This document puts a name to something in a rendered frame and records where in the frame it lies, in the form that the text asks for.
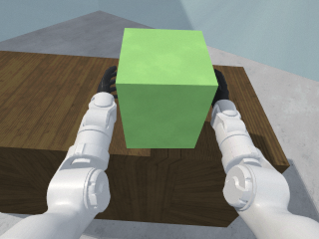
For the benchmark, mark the pedestal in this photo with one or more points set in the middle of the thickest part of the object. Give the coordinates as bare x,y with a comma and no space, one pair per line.
43,99

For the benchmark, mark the right robot forearm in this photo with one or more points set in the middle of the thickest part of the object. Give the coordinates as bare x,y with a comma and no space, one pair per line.
233,139

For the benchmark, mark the carton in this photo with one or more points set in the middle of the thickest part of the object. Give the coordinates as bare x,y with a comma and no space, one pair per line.
165,85

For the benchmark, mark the robot right upper arm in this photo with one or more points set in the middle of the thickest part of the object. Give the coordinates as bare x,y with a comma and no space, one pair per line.
261,196

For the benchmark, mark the left robot forearm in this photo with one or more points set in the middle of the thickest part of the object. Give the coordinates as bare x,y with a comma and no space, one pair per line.
91,147

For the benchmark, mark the robot right hand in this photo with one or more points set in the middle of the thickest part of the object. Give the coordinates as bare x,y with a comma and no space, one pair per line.
222,93

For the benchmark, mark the robot left hand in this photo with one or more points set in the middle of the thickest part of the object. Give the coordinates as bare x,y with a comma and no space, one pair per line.
106,82

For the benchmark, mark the robot left upper arm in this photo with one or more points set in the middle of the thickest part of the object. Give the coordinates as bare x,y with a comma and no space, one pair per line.
75,196

